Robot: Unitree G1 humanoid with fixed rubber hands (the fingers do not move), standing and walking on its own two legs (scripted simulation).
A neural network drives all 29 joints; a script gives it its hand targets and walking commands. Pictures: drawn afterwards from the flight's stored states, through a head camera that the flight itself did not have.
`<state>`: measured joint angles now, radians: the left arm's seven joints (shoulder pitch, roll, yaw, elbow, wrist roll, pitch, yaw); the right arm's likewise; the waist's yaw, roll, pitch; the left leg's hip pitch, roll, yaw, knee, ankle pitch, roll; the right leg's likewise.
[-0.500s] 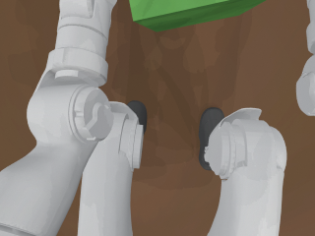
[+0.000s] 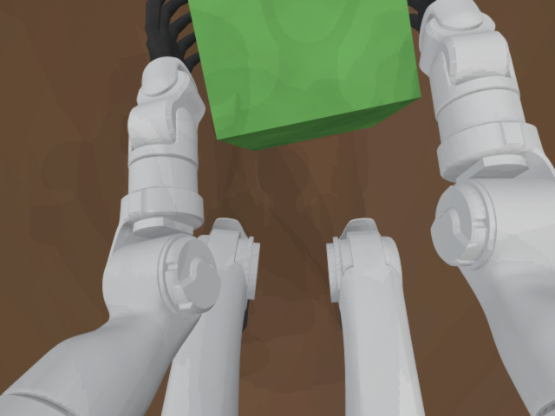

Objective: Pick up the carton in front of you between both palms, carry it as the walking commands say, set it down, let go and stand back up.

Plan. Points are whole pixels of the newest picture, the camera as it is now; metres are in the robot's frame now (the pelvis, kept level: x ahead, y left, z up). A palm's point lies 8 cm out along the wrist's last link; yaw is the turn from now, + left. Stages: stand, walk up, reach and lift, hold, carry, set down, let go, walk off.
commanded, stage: reach and lift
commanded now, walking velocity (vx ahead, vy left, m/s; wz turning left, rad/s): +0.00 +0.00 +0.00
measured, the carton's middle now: (300, 58) +0.55 -0.03 -0.16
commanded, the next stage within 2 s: none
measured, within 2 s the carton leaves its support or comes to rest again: neither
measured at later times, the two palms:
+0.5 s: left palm (88, 31) +0.49 +0.13 +0.06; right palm out of the picture +0.51 -0.17 +0.05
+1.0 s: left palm out of the picture +0.45 +0.14 +0.22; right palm out of the picture +0.44 -0.16 +0.21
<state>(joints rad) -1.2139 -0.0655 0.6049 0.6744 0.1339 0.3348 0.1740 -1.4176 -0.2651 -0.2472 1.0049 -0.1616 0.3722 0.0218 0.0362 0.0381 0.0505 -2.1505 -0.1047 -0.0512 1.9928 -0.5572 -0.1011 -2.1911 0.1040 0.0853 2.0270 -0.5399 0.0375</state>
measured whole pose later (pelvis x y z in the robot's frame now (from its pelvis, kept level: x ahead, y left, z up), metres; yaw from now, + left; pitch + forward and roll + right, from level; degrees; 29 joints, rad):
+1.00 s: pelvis +0.06 +0.01 +0.25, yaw -3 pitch +27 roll +0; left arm -0.61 -0.16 0.45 0.57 0.22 0.34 0.08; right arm -0.65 0.05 -0.37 0.66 -0.24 0.37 0.00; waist 0.02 0.02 -0.20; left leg -1.19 -0.10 -0.12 1.15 -0.43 -0.04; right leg -1.21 0.08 0.12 1.16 -0.42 0.03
